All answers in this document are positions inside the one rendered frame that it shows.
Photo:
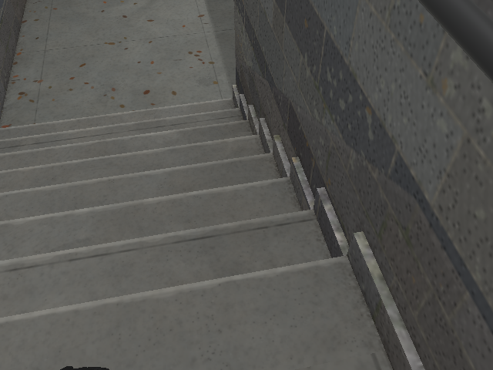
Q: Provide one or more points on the stairs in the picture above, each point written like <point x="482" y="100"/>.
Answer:
<point x="104" y="206"/>

